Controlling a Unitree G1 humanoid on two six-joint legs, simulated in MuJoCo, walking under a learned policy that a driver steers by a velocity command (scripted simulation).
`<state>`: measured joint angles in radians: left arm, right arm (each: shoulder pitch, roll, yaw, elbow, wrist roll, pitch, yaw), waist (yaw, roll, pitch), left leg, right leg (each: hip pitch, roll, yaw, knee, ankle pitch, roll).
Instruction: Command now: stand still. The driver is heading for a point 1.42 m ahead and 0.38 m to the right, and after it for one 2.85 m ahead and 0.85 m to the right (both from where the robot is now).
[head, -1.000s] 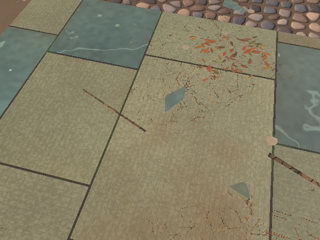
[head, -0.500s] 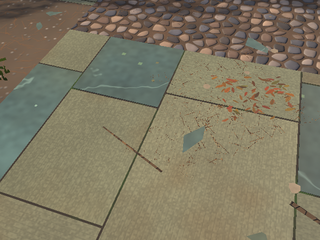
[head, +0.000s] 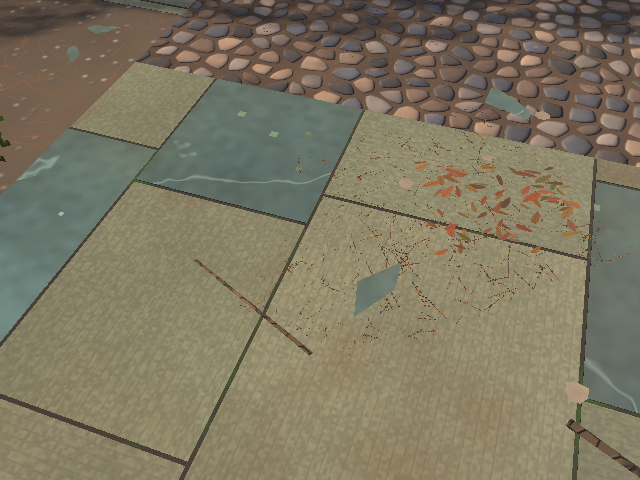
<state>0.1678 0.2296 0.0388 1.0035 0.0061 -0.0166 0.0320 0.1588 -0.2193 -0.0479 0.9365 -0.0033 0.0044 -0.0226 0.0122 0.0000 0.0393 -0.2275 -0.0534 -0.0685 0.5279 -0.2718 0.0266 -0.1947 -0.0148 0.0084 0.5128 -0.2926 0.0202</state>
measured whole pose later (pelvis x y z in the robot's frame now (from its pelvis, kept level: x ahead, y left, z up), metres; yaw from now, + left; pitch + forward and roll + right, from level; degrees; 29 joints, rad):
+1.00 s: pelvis +0.09 +0.01 +0.00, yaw +0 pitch +1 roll +0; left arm 0.38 0.23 0.04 1.05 -0.04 -0.09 0.01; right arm 0.29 -0.21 -0.05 1.06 0.02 -0.12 0.01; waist -0.01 -0.03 -0.02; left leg -0.18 -0.04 0.02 0.51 -0.35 0.06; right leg -0.31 0.00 0.05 0.95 -0.44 -0.03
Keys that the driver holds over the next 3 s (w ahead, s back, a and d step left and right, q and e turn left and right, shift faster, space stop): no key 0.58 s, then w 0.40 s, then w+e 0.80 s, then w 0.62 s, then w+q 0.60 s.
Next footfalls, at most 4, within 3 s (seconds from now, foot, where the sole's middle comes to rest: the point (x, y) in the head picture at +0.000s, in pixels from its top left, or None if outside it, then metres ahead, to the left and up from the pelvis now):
1.36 right None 0.45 -0.12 -0.77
1.86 left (344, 372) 0.76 -0.02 -0.77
2.34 right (489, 335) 0.86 -0.37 -0.77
2.88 left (437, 223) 1.24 -0.29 -0.77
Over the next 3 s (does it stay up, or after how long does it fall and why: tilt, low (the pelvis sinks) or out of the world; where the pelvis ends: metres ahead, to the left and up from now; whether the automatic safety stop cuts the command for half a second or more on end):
stays up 1.11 -0.32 -0.01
